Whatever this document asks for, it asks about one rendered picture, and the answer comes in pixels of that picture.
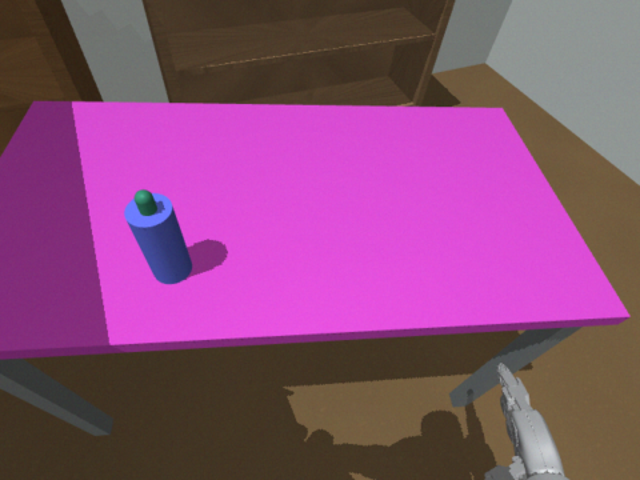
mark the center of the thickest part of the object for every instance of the right robot hand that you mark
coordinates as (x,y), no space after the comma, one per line
(534,446)

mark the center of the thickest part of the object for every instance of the table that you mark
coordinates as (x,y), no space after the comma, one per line
(303,223)

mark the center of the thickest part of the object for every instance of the bookshelf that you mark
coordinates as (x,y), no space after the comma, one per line
(40,60)
(297,52)

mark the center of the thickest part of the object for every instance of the bottle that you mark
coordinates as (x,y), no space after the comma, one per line
(153,222)

